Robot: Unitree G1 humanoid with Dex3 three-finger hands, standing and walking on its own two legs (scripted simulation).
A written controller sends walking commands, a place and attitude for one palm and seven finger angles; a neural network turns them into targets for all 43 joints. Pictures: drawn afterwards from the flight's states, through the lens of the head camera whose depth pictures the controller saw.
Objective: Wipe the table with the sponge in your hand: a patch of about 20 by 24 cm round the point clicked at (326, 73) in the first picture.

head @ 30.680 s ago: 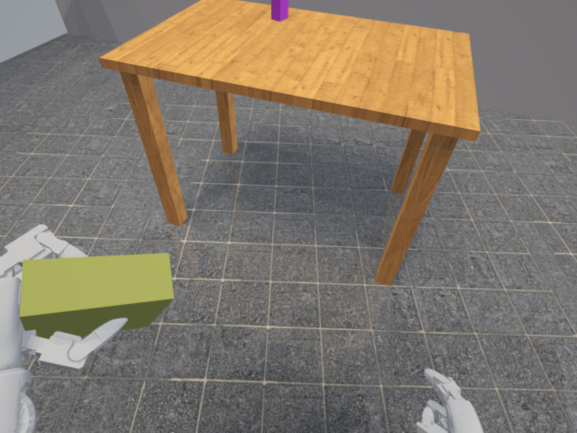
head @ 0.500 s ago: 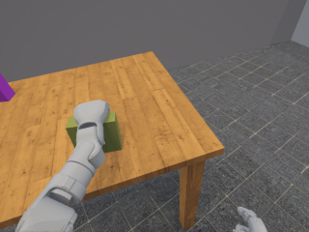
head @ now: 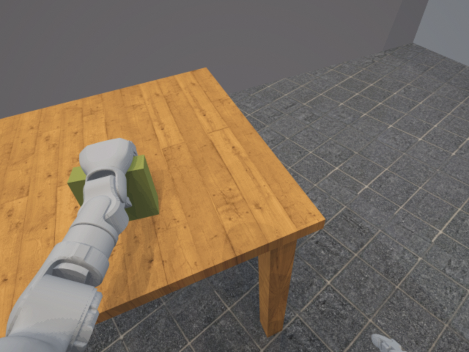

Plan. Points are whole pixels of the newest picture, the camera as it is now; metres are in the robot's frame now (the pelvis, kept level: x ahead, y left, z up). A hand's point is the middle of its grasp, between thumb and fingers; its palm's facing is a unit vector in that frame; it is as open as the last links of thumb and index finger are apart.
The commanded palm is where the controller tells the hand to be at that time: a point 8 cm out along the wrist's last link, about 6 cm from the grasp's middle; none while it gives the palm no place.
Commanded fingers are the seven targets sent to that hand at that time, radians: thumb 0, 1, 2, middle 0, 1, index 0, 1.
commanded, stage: wipe forward along the third lane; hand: left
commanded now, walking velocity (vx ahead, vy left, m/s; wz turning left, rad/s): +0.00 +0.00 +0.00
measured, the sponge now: (121, 199) +0.39 +0.25 +0.05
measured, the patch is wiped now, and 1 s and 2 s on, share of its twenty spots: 0.85 1.00 1.00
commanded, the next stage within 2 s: wipe back along the third lane in 0.36 s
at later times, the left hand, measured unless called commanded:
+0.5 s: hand (112, 163) +0.45 +0.27 +0.10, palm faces -0.08 -0.01 -1.00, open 9.2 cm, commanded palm +0.42 +0.27 +0.12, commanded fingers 0.00 0.10 1.30 -1.20 -1.60 -1.20 -1.60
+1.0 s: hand (110, 169) +0.43 +0.27 +0.10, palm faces +0.05 -0.02 -1.00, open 9.2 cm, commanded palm +0.37 +0.25 +0.12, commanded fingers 0.00 0.10 1.30 -1.20 -1.60 -1.20 -1.60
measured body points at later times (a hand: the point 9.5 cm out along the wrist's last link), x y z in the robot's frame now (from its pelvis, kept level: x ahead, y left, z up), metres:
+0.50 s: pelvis +0.01 +0.03 +0.00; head +0.03 +0.00 +0.45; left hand +0.45 +0.27 +0.15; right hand +0.12 -0.24 -0.13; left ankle +0.02 +0.18 -0.73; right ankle +0.00 -0.07 -0.73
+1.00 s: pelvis +0.03 +0.06 +0.01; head +0.03 +0.04 +0.46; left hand +0.42 +0.27 +0.15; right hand +0.23 -0.16 -0.10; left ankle +0.02 +0.18 -0.73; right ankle +0.00 -0.07 -0.73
